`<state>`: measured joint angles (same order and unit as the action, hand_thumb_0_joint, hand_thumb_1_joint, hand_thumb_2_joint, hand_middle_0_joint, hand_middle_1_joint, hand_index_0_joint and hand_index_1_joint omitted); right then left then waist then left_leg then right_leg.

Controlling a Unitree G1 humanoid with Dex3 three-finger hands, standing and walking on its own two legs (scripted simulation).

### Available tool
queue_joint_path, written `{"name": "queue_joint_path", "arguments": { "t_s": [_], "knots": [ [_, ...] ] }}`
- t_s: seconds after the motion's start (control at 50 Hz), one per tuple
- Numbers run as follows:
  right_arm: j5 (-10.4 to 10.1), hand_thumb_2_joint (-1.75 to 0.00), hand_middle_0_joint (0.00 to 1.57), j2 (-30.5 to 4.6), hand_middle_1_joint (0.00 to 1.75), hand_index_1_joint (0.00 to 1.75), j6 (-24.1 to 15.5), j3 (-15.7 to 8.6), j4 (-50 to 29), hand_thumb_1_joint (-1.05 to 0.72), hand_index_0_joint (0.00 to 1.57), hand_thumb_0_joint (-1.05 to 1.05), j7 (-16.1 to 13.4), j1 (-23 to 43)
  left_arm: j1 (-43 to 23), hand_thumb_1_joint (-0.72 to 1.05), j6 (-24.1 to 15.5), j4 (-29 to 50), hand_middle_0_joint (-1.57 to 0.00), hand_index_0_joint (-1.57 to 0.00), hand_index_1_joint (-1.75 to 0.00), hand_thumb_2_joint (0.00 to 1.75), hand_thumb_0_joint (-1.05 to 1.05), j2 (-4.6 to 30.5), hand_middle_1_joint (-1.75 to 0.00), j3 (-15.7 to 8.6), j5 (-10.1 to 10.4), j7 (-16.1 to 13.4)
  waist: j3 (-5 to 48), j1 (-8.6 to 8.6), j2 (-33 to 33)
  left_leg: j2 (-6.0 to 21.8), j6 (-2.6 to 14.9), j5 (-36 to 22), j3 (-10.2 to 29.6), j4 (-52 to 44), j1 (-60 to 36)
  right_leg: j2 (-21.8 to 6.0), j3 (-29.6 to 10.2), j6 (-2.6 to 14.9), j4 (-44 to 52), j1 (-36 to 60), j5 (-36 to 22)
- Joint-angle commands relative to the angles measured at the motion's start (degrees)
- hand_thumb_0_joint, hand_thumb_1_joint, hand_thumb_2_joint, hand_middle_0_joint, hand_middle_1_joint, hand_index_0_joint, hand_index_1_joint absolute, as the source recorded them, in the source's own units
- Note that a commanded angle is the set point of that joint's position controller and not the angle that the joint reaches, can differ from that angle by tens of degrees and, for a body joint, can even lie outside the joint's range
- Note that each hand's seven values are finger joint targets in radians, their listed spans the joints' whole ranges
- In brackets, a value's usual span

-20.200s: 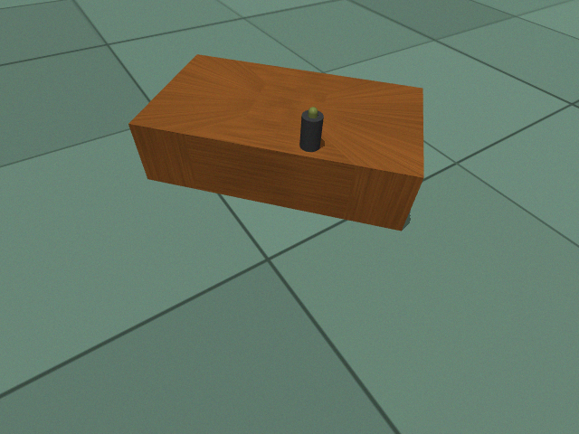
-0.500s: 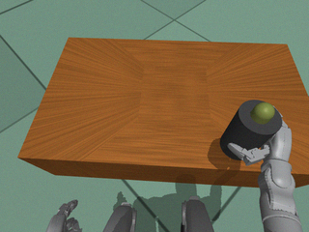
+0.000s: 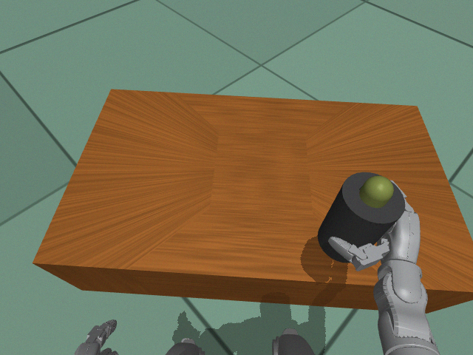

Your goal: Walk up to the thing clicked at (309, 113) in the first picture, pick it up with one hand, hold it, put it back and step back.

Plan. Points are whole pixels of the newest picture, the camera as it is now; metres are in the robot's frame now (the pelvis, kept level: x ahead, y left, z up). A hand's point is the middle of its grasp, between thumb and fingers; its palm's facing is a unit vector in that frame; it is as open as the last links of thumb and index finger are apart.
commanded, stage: lift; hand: right
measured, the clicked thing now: (359, 215) +0.35 -0.18 +0.04
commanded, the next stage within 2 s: hold in 0.40 s
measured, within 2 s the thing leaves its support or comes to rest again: neither
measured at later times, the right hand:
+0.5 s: hand (358, 217) +0.34 -0.18 +0.05, palm faces +0.23 +0.97 -0.04, open 11.8 cm
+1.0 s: hand (358, 219) +0.33 -0.17 +0.06, palm faces +0.22 +0.98 -0.04, open 11.8 cm
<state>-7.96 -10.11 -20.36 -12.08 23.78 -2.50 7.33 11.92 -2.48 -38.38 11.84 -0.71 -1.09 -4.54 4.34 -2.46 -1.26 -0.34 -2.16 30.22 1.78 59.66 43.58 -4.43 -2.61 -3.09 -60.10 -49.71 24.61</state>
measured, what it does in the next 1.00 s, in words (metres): stands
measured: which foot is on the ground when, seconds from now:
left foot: down 0.00-1.00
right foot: down 0.00-1.00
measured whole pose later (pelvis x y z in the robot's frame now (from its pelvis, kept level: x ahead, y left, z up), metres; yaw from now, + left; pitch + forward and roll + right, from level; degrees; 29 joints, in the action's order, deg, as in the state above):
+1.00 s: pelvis +0.01 +0.00 +0.03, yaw +0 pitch +8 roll +1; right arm -6.5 -7.8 -19.9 -6.6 23.0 -5.9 4.4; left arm 12.1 -0.8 -38.4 11.6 -1.1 -1.0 -3.9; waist 2.0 -1.2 -0.8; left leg 0.7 -2.5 26.4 2.6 48.8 30.3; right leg -3.8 -1.0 -2.6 -49.1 -35.8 21.1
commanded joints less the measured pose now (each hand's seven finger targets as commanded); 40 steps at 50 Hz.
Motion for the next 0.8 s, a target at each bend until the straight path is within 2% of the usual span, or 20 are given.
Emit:
{"name": "queue_joint_path", "arguments": {
  "t_s": [0.0, 0.04, 0.08, 0.12, 0.14, 0.18, 0.2, 0.22, 0.26, 0.28, 0.36, 0.38, 0.42, 0.5, 0.52, 0.56, 0.66, 0.72, 0.74, 0.78],
  "knots": [
    [-1.8, -1.28, 1.22, -8.3, 1.41, 1.41, -7.8, -2.4, -18.2, 0.03, 1.27, 0.0, -0.1, 18.1, 0.8, 0.91, -2.0, 6.1, -0.2, -0.2, -0.3, 0.89, 0.0, 7.8, -0.31, -2.9, 0.1, -0.4, 22.9, 0.14, -0.5, -1.3, 1.38, -21.9, -2.6, -10.8, -8.4, 2.3, 2.8, 3.54, 7.6, 21.0, -15.2],
    [-1.8, -1.27, 1.22, -9.6, 1.41, 1.41, -8.2, -3.5, -20.2, 0.04, 1.27, 0.0, -0.7, 20.3, 0.8, 0.91, -1.8, 6.1, -0.2, -0.2, -0.3, 0.89, 0.0, 7.7, -0.31, -2.8, 0.1, -0.3, 23.2, 0.62, -2.4, -1.2, 1.6, -21.6, -2.5, -11.2, -8.9, 2.4, 2.9, 3.35, 8.6, 22.3, -15.4],
    [-1.8, -1.29, 1.23, -7.1, 1.42, 1.42, -8.0, -1.6, -17.5, 0.03, 1.28, 0.0, -0.7, 18.1, 0.0, 0.91, -1.8, 6.1, -0.2, -0.2, -0.3, 0.89, 0.0, 7.6, -0.31, -2.8, 0.1, -0.3, 20.7, 0.3, -1.6, -1.4, 1.52, -21.3, -2.6, -12.1, -9.0, 2.4, 3.0, 3.33, 9.2, 21.9, -15.0],
    [-1.5, -1.28, 1.22, -10.8, 1.41, 1.41, -8.7, -4.2, -22.2, 0.03, 1.27, 0.0, -1.5, 21.1, 0.3, 0.9, -1.5, 6.4, -0.2, -0.2, -0.3, 0.89, 0.0, 7.7, -0.31, -2.9, 0.1, -0.3, 22.9, 1.33, -3.4, -1.1, 1.58, -22.8, -2.3, -12.0, -10.3, 2.5, 3.1, 3.29, 9.6, 23.8, -16.5],
    [-1.1, -1.28, 1.22, -8.4, 1.41, 1.41, -8.5, -2.0, -19.9, 0.02, 1.27, 0.0, -1.3, 19.7, 0.4, 0.91, -1.4, 6.2, -0.2, -0.2, -0.3, 0.89, 0.0, 7.8, -0.31, -2.9, 0.0, -0.3, 22.3, 0.58, -2.8, -1.2, 1.62, -22.4, -2.4, -12.1, -9.8, 2.4, 3.0, 3.24, 10.0, 24.3, -16.4],
    [-1.0, -1.29, 1.23, -6.4, 1.42, 1.42, -8.1, -0.8, -18.3, 0.01, 1.28, 0.0, -1.3, 17.2, 0.8, 0.91, -1.3, 6.0, -0.2, -0.2, -0.3, 0.89, 0.0, 8.0, -0.31, -3.4, -0.1, -0.2, 22.5, 0.25, -1.5, -1.3, 1.42, -24.7, -2.6, -12.3, -10.5, 2.4, 3.0, 3.34, 9.9, 25.0, -18.9],
    [-1.2, -1.29, 1.23, -6.7, 1.43, 1.43, -8.2, -1.0, -19.5, 0.02, 1.28, 0.0, -1.4, 18.4, 0.6, 0.91, -1.3, 6.2, -0.2, -0.2, -0.3, 0.89, 0.0, 7.8, -0.31, -3.3, -0.1, -0.2, 22.3, 0.58, -2.3, -1.3, 1.54, -24.2, -2.7, -12.4, -10.7, 2.4, 2.9, 3.2, 10.4, 25.2, -18.8],
    [-1.1, -1.29, 1.23, -9.7, 1.42, 1.42, -8.8, -2.8, -23.1, 0.04, 1.28, 0.0, -1.9, 21.5, 0.7, 0.91, -1.1, 6.5, -0.2, -0.2, -0.3, 0.89, 0.0, 7.8, -0.31, -3.2, 0.0, -0.1, 23.6, 1.09, -3.3, -1.1, 1.52, -24.8, -2.4, -12.7, -11.5, 2.4, 3.1, 3.29, 10.5, 26.1, -19.1],
    [-0.8, -1.28, 1.21, -6.1, 1.41, 1.41, -8.3, 0.4, -19.3, 0.03, 1.26, 0.0, -1.6, 18.8, 0.4, 0.91, -1.0, 6.4, -0.2, -0.2, -0.3, 0.89, 0.0, 7.5, -0.31, -3.1, 0.0, -0.2, 21.2, 0.08, -1.7, -1.2, 1.4, -24.3, -2.5, -13.3, -11.7, 2.5, 3.2, 3.29, 11.0, 25.6, -18.3],
    [-1.0, -1.28, 1.21, -7.3, 1.41, 1.41, -8.5, -0.9, -21.3, 0.02, 1.26, 0.0, -1.9, 19.7, 0.0, 0.91, -1.0, 6.5, -0.2, -0.2, -0.31, 0.89, 0.0, 7.6, -0.31, -3.2, -0.1, -0.1, 21.5, 0.78, -2.6, -1.1, 1.45, -24.0, -2.3, -13.5, -11.8, 2.5, 3.3, 3.3, 11.1, 25.4, -17.7],
    [-1.0, -1.29, 1.21, -5.9, 1.42, 1.42, -8.3, 0.0, -19.6, 0.03, 1.27, 0.0, -2.1, 17.9, 0.0, 0.91, -1.1, 6.4, -0.2, -0.2, -0.31, 0.9, 0.0, 7.9, -0.31, -3.4, 0.0, -0.1, 21.5, 0.7, -0.4, -1.1, 1.25, -23.5, -2.4, -14.6, -13.0, 2.5, 3.3, 3.41, 12.0, 26.4, -17.0],
    [-0.8, -1.29, 1.21, -8.5, 1.41, 1.41, -8.7, -1.4, -23.0, 0.02, 1.26, 0.0, -2.4, 20.4, -0.1, 0.91, -0.9, 6.5, -0.2, -0.21, -0.31, 0.89, 0.0, 7.9, -0.31, -3.3, 0.0, -0.1, 22.3, 1.29, -2.8, -1.0, 1.47, -24.4, -2.4, -14.3, -13.3, 2.5, 3.3, 3.15, 12.3, 27.6, -18.5],
    [-0.7, -1.3, 1.21, -5.6, 1.42, 1.42, -8.3, 0.8, -20.3, 0.02, 1.27, 0.0, -2.1, 18.7, 0.1, 0.91, -0.8, 6.4, -0.2, -0.2, -0.31, 0.89, 0.0, 8.0, -0.31, -3.6, -0.1, -0.1, 21.7, 0.34, -1.2, -1.2, 1.29, -24.9, -2.7, -14.7, -13.0, 2.5, 3.2, 3.18, 12.4, 27.8, -19.3],
    [-0.6, -1.29, 1.23, -7.4, 1.42, 1.42, -8.5, -0.3, -22.4, 0.02, 1.27, 0.0, -2.6, 19.6, 0.1, 0.91, -0.6, 6.2, -0.21, -0.21, -0.31, 0.9, 0.0, 7.7, -0.31, -3.4, 0.0, -0.1, 21.4, 1.15, -2.2, -1.0, 1.29, -26.3, -2.5, -14.9, -13.8, 2.5, 3.3, 3.2, 12.7, 28.8, -20.7],
    [-0.4, -1.29, 1.23, -4.2, 1.42, 1.42, -7.9, 2.2, -18.0, 0.03, 1.28, 0.0, -2.3, 17.6, -0.3, 0.91, -0.7, 6.4, -0.2, -0.21, -0.31, 0.89, 0.0, 7.1, -0.31, -2.9, 0.0, 0.0, 19.4, 0.22, -0.5, -1.0, 1.17, -25.5, -2.6, -15.5, -13.4, 2.5, 3.3, 3.23, 12.9, 28.2, -19.7],
    [-0.6, -1.29, 1.23, -6.3, 1.42, 1.42, -8.3, 0.6, -20.8, 0.05, 1.28, 0.0, -2.6, 19.9, 0.0, 0.91, -0.7, 6.2, -0.21, -0.21, -0.31, 0.9, 0.0, 7.8, -0.31, -3.4, 0.1, 0.0, 20.9, 0.73, -0.8, -0.9, 1.18, -25.7, -2.5, -15.6, -14.3, 2.5, 3.4, 3.29, 13.2, 28.9, -19.9],
    [-0.4, -1.3, 1.23, -4.5, 1.43, 1.43, -7.9, 2.1, -19.6, 0.01, 1.28, 0.0, -2.6, 17.8, -1.0, 0.91, -0.6, 6.7, -0.21, -0.21, -0.31, 0.9, 0.0, 7.4, -0.32, -3.1, 0.0, 0.3, 18.7, 0.9, -1.8, -1.0, 1.45, -24.1, -2.8, -16.3, -14.2, 2.6, 3.3, 2.92, 14.5, 28.9, -19.2],
    [-0.1, -1.3, 1.23, -6.8, 1.43, 1.43, -8.2, 1.2, -22.9, 0.02, 1.28, 0.0, -3.0, 19.8, -0.7, 0.91, -0.5, 6.8, -0.21, -0.21, -0.31, 0.9, 0.0, 7.8, -0.32, -3.2, 0.1, 0.2, 20.1, 1.4, -2.7, -0.8, 1.48, -24.3, -2.5, -16.7, -15.3, 2.6, 3.5, 2.96, 15.0, 30.5, -19.2],
    [-0.1, -1.31, 1.24, -3.9, 1.44, 1.44, -7.6, 2.5, -18.1, 0.02, 1.29, 0.0, -2.6, 16.0, -0.9, 0.91, -0.5, 6.7, -0.21, -0.21, -0.31, 0.9, 0.0, 7.3, -0.32, -2.9, 0.1, 0.3, 19.4, 0.94, 0.2, -1.0, 1.27, -24.6, -2.8, -16.9, -15.5, 2.6, 3.4, 3.05, 14.9, 30.0, -19.6],
    [-0.5, -1.31, 1.24, -5.0, 1.43, 1.43, -8.1, 1.9, -21.9, 0.0, 1.29, 0.0, -3.0, 20.3, -0.6, 0.91, -0.5, 6.7, -0.21, -0.21, -0.31, 0.9, 0.0, 8.0, -0.32, -3.5, 0.0, 0.4, 19.4, 0.93, -1.8, -1.0, 1.54, -23.9, -2.9, -16.7, -14.8, 2.5, 3.2, 2.77, 15.4, 30.2, -19.4]
  ]
}}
